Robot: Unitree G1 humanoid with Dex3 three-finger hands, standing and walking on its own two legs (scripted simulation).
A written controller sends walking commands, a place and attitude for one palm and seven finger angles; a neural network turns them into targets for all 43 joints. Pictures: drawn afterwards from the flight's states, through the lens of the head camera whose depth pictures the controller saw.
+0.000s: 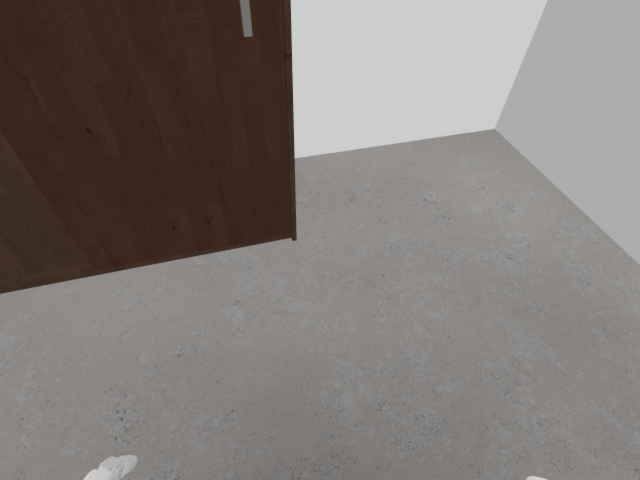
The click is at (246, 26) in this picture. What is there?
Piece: wardrobe's sliding door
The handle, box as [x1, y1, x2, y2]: [239, 0, 252, 36]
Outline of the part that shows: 239,0 243,34 244,36 252,36 248,0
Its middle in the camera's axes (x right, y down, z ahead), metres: -0.19 -0.62 +0.88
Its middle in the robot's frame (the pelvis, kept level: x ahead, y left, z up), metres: +1.09 +0.25 +0.24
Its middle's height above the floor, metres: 1.00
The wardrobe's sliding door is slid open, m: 0.00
